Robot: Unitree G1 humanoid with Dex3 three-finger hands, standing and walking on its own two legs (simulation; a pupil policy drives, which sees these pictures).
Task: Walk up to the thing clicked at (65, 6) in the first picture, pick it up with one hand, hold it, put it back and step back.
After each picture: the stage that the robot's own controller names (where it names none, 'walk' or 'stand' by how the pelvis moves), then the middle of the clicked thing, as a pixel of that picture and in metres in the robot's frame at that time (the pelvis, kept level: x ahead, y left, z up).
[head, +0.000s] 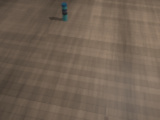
stand; (64, 12) +1.92 +0.25 -0.65
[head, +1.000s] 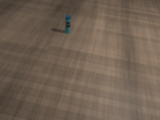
walk; (67, 24) +1.79 +0.17 -0.64
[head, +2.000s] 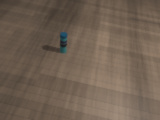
walk; (63, 43) +1.22 +0.13 -0.65
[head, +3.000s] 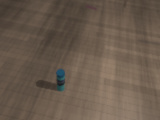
walk; (60, 80) +0.78 +0.14 -0.65
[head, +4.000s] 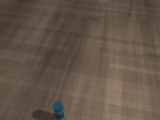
walk; (59, 113) +0.52 +0.16 -0.64
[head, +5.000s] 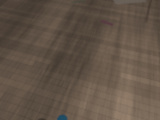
stand; out of the picture +0.41 +0.14 -0.65
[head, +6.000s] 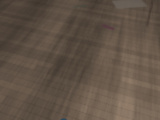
stand; out of the picture +0.41 +0.13 -0.66
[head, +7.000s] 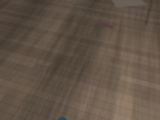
stand; out of the picture +0.41 +0.14 -0.66
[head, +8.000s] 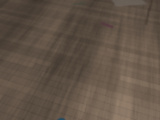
stand; out of the picture +0.40 +0.14 -0.66
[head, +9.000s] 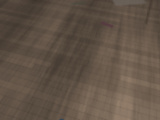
go down; out of the picture +0.39 +0.14 -0.66
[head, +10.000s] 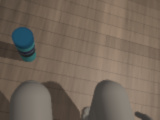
go down; (26, 47) +0.47 +0.19 -0.26
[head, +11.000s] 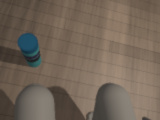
approach; (31, 53) +0.47 +0.19 -0.26
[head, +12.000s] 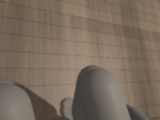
close in; out of the picture +0.46 +0.24 -0.16
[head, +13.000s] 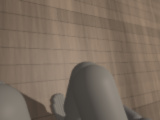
close; out of the picture +0.46 +0.26 -0.16
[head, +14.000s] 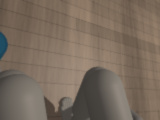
lift; out of the picture +0.37 +0.23 -0.15
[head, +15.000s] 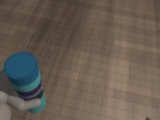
lift; (30, 88) +0.31 +0.16 +0.04
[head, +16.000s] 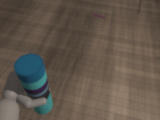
hold; (37, 88) +0.31 +0.15 +0.05
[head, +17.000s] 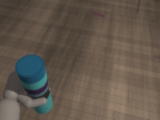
hold; (37, 88) +0.31 +0.15 +0.04
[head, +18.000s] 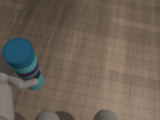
crouch; (28, 69) +0.38 +0.17 -0.03
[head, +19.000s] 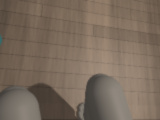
lower; out of the picture +0.50 +0.24 -0.05
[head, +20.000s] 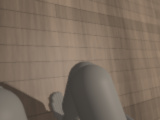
lower; out of the picture +0.46 +0.26 -0.16
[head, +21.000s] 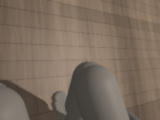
lower; out of the picture +0.45 +0.27 -0.16
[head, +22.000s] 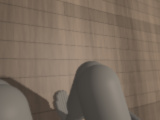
lower; out of the picture +0.45 +0.27 -0.16
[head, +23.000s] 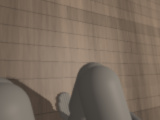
lower; out of the picture +0.43 +0.25 -0.16
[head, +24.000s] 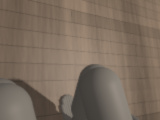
open; out of the picture +0.44 +0.23 -0.17
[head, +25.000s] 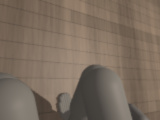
stand; out of the picture +0.43 +0.23 -0.18
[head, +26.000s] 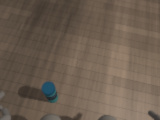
stand; (50, 93) +0.41 +0.17 -0.47
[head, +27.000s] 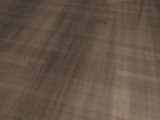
stand; out of the picture +0.38 +0.15 -0.60
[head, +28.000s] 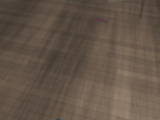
stand; out of the picture +0.38 +0.14 -0.60
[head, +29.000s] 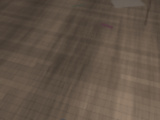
stand; out of the picture +0.40 +0.14 -0.64
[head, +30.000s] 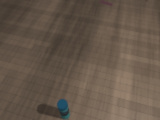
walk; (64, 110) +0.44 +0.15 -0.63
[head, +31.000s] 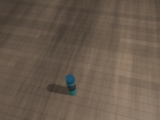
walk; (71, 85) +0.65 +0.14 -0.64
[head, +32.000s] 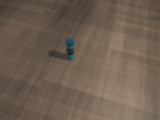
walk; (70, 50) +1.00 +0.13 -0.63
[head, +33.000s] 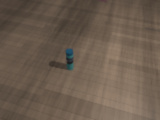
stand; (69, 59) +1.05 +0.14 -0.65
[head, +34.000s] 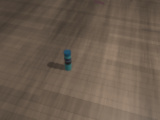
stand; (67, 60) +1.07 +0.15 -0.66
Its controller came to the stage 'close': yes
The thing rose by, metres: 0.68
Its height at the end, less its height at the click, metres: +0.00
